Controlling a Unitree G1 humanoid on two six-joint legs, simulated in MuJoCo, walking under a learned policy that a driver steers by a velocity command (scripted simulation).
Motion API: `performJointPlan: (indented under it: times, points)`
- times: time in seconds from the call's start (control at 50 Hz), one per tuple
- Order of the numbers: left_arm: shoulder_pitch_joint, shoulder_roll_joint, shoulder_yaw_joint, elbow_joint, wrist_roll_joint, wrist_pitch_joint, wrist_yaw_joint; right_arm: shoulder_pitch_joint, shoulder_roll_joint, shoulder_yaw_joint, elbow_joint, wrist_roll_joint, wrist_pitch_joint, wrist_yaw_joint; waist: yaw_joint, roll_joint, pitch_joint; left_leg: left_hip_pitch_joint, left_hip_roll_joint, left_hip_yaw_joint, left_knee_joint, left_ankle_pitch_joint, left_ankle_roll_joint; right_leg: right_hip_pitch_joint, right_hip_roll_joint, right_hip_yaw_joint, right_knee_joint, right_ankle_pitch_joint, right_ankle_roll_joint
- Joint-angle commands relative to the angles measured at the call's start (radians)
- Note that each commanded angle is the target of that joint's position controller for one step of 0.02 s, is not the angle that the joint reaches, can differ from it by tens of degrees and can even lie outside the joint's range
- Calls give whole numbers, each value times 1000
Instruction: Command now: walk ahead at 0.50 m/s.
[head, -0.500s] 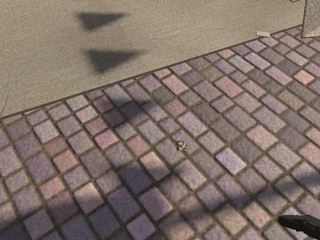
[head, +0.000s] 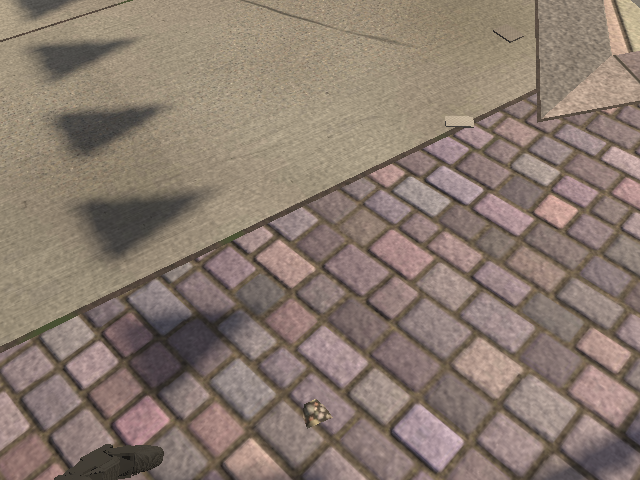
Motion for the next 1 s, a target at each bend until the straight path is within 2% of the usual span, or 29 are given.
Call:
performJointPlan:
  times: [0.02,0.04,0.06,0.08,0.1,0.12,0.14,0.16,0.2,0.24,0.34,0.4,0.44,0.5,0.52,0.54,0.56,0.58,0.6,0.62,0.64,0.66,0.68,0.74,0.78,0.84,0.92,0.96,1.0]
  points:
    - [367,254,94,31,10,-7,20,-21,-106,-9,-74,-25,3,-13,222,-6,-281,-253,161,-21,555,606,88,590,-130,149,30,-27,-114]
    - [408,336,109,51,11,-4,17,113,21,28,-94,-21,-20,-2,139,-275,-394,-672,-39,-37,899,-93,18,915,-350,653,-74,-263,-286]
    - [407,221,82,45,-3,-5,16,43,-85,8,-80,2,-41,3,194,-181,-379,-797,-5,-167,1009,-177,26,903,-341,743,-172,-409,-271]
    - [332,179,67,36,3,-7,21,-56,-138,-8,-110,30,-55,7,191,-131,-223,-858,46,-158,1022,-94,42,782,-316,574,-188,-372,-220]
    - [265,159,60,28,10,-7,24,-109,-131,-6,-121,27,-59,4,165,-48,-149,-830,97,-133,980,-2,42,647,-282,452,-207,-268,-192]
    - [218,129,51,26,15,-8,24,-136,-123,-10,-123,10,-55,3,139,-27,-84,-800,127,-130,919,59,35,535,-247,364,-239,-177,-178]
    - [192,107,44,27,27,-15,24,-113,-111,-14,-116,7,-42,4,106,-45,-66,-740,152,-142,892,107,32,462,-221,297,-274,-128,-163]
    - [182,111,48,33,28,-23,24,-85,-91,-11,-108,10,-28,5,89,-70,-61,-696,157,-143,875,125,22,414,-218,257,-303,-90,-170]
    - [177,121,53,56,24,-37,24,-78,-62,-8,-105,10,-6,2,72,-52,-24,-698,161,-148,835,154,2,357,-213,164,-346,-14,-174]
    - [180,135,58,75,28,-42,30,-122,-58,-9,-121,5,3,-2,77,-29,9,-753,155,-161,760,240,-13,356,-203,86,-367,51,-167]
    - [196,163,60,102,22,-34,46,-262,-23,3,-164,-1,-10,22,128,-17,43,-716,130,-75,454,504,-5,386,-160,-84,-389,98,-118]
    - [258,183,67,136,12,-15,50,-355,-11,10,-212,0,-12,40,166,0,72,-764,123,-45,360,500,17,504,-200,-114,-361,137,-112]
    - [276,192,72,149,3,5,52,-391,-17,8,-244,0,-10,53,168,-4,78,-802,112,-23,328,431,39,595,-228,-127,-313,216,-102]
    - [252,228,83,141,-3,32,65,-347,-54,-12,-267,-1,-4,67,112,-50,14,-688,39,54,325,278,91,660,-239,-167,-147,634,-70]
    - [243,239,87,135,-3,42,71,-267,-82,-29,-255,-1,1,65,63,-65,-39,-583,1,78,331,232,114,655,-231,-179,-23,769,-59]
    - [224,241,86,128,-5,49,77,-123,-126,-56,-223,2,3,57,-21,-52,-114,-379,-38,81,282,264,149,582,-202,-200,171,777,-34]
    - [230,215,73,110,7,42,81,41,-198,-89,-187,3,14,36,-95,31,-207,-71,37,-77,248,279,202,354,-159,-200,459,516,6]
    - [343,60,24,62,38,13,58,17,-297,-103,-191,11,10,28,32,296,-292,288,299,-640,180,126,395,-124,58,-131,821,-478,71]
    - [250,136,33,56,7,-29,39,46,-213,-78,-218,4,-2,29,-38,183,-407,351,359,-868,39,14,429,-245,79,99,936,-574,58]
    - [145,185,46,18,-30,-52,29,11,-167,-64,-213,-6,-12,29,-53,133,-263,256,331,-719,10,77,370,-317,25,115,912,-478,33]
    - [121,170,40,6,-24,-64,32,-49,-149,-59,-218,-5,-18,28,-9,41,-169,108,289,-601,8,181,335,-291,-18,107,822,-393,23]
    - [117,169,44,13,2,-65,40,-113,-124,-51,-230,-5,-20,27,33,3,-106,-28,251,-511,-3,304,314,-235,-46,100,730,-352,32]
    - [138,177,51,16,14,-55,41,-148,-104,-43,-247,-18,-22,23,68,26,-90,-118,227,-459,-22,400,309,-162,-66,107,687,-321,41]
    - [161,145,48,11,29,-22,43,-158,-117,-46,-249,-11,-24,12,100,38,-60,-257,193,-375,-62,525,313,-103,-68,79,561,-280,92]
    - [92,119,37,-15,32,-13,47,-132,-145,-54,-237,-7,-22,-2,82,46,-30,-314,158,-317,-71,533,294,-103,-52,61,421,-172,122]
    - [-23,90,23,-43,26,-18,39,-95,-154,-58,-219,-1,-10,-15,33,81,-19,-365,96,-265,-49,430,232,-18,0,48,176,53,129]
    - [-100,121,33,-74,7,-30,26,-33,-151,-59,-190,8,1,-18,5,107,-20,-303,128,-356,10,313,202,34,34,80,39,98,113]
    - [-70,140,40,-61,7,-39,16,-22,-128,-52,-174,1,2,-22,15,130,-30,-208,177,-382,57,315,192,30,15,82,13,70,83]
    - [-11,154,50,-47,10,-45,15,-33,-129,-52,-167,-6,5,-19,47,157,-29,-163,195,-381,118,441,174,86,21,45,-12,-5,36]
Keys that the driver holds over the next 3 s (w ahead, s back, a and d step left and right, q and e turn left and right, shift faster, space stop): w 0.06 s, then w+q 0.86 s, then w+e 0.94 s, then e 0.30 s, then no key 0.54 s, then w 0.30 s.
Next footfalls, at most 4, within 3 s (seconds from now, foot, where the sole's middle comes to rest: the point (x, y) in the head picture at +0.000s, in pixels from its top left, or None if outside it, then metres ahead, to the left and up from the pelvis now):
0.02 right None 0.18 -0.12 -0.76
0.56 left None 0.46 0.14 -0.76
1.02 right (288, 335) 0.80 0.05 -0.76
1.50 left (163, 297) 0.93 0.35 -0.76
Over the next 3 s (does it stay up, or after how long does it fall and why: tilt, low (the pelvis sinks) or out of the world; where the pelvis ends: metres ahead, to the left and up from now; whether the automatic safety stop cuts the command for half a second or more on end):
stays up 1.28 0.21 0.00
